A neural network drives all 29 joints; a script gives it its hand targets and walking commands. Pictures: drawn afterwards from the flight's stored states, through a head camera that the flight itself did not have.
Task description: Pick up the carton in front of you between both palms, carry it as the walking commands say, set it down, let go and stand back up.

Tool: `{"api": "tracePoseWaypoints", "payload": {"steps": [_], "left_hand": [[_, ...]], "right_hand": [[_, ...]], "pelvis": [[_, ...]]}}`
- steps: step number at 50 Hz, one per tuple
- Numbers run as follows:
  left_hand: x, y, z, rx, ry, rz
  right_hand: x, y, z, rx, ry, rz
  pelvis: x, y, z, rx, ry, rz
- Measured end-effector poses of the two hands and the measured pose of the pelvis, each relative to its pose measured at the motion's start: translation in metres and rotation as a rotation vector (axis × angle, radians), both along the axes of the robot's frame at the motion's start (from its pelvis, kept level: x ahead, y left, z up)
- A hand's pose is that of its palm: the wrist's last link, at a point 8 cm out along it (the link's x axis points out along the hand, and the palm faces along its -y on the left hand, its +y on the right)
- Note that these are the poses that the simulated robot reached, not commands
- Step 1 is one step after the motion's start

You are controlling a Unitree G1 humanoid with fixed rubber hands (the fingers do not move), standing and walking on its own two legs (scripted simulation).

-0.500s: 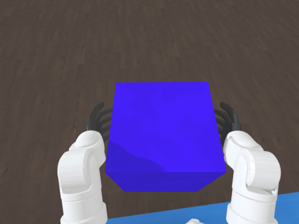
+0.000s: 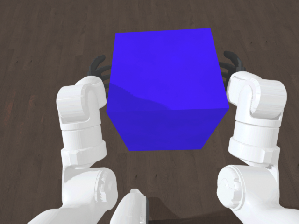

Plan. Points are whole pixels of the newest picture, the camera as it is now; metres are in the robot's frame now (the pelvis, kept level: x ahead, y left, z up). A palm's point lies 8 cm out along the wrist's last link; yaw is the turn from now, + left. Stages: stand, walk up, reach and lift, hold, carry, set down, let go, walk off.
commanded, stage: carry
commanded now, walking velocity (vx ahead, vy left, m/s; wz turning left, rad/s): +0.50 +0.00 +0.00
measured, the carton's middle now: (163, 98) +0.41 +0.02 +0.08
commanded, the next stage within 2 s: none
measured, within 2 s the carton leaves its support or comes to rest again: neither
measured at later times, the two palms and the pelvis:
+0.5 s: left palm out of the picture +0.73 +0.13 +0.19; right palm out of the picture +0.74 -0.16 +0.19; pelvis +0.35 -0.02 +0.03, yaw +0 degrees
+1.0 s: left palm out of the picture +1.04 +0.13 +0.23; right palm out of the picture +1.01 -0.17 +0.22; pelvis +0.65 +0.01 +0.08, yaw +0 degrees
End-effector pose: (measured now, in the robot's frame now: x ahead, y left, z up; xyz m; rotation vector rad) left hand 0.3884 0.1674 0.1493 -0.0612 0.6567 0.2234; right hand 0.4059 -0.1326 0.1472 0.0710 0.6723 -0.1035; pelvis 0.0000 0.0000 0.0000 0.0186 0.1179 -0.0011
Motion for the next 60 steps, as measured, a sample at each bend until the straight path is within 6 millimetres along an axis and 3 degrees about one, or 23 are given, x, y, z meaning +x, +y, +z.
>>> {"api": "tracePoseWaypoints", "payload": {"steps": [4,10,16,21,24,29,33,38,41,44,50,55,60], "left_hand": [[0.069,0.004,-0.011,-0.024,-0.019,-0.033],[0.153,-0.014,-0.016,-0.037,0.042,-0.109],[0.230,-0.035,0.011,-0.053,-0.037,-0.139],[0.298,-0.041,0.036,-0.022,-0.090,-0.114],[0.333,-0.036,0.041,0.019,-0.073,-0.074],[0.371,-0.018,0.041,0.014,0.040,-0.017],[0.409,-0.006,0.057,0.006,0.026,0.027],[0.475,0.001,0.082,0.003,-0.031,0.029],[0.523,0.001,0.087,0.000,-0.035,0.000],[0.573,-0.004,0.082,-0.004,-0.014,-0.061],[0.650,-0.037,0.077,0.002,0.099,-0.174],[0.710,-0.051,0.091,-0.016,0.056,-0.189],[0.772,-0.054,0.113,-0.012,-0.022,-0.157]], "right_hand": [[0.057,0.003,-0.006,-0.030,-0.019,-0.029],[0.111,-0.013,-0.016,-0.054,0.043,-0.102],[0.179,-0.034,0.013,-0.030,-0.036,-0.160],[0.260,-0.041,0.038,-0.023,-0.088,-0.118],[0.314,-0.035,0.041,-0.013,-0.075,-0.028],[0.381,-0.014,0.046,-0.026,0.035,0.064],[0.430,-0.001,0.062,-0.018,0.022,0.095],[0.492,0.005,0.083,-0.009,-0.035,0.085],[0.530,0.005,0.088,-0.023,-0.039,0.064],[0.562,-0.002,0.085,-0.057,-0.019,0.021],[0.601,-0.033,0.072,-0.072,0.097,-0.075],[0.654,-0.047,0.090,-0.058,0.055,-0.116],[0.729,-0.052,0.114,-0.050,-0.023,-0.093]], "pelvis": [[0.066,0.012,-0.008,0.012,-0.016,-0.012],[0.136,0.023,0.014,-0.017,-0.010,-0.003],[0.210,0.018,0.030,-0.038,-0.003,-0.001],[0.289,0.000,0.026,-0.042,-0.007,0.005],[0.335,-0.013,0.022,-0.054,-0.033,0.013],[0.392,-0.027,0.046,-0.023,-0.029,0.012],[0.435,-0.030,0.060,-0.003,-0.025,0.019],[0.499,-0.023,0.065,0.005,-0.017,0.015],[0.544,-0.014,0.061,0.013,-0.018,0.010],[0.587,-0.003,0.056,0.029,-0.041,-0.003],[0.648,0.011,0.084,-0.010,-0.038,-0.001],[0.701,0.008,0.097,-0.028,-0.030,-0.009],[0.767,-0.006,0.097,-0.033,-0.019,-0.009]]}}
